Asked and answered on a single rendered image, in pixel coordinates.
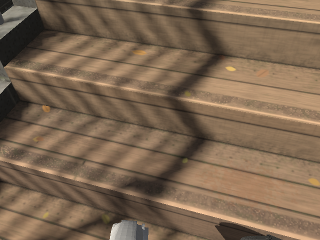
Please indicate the left robot thigh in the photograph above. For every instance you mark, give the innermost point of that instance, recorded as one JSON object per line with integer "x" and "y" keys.
{"x": 129, "y": 230}

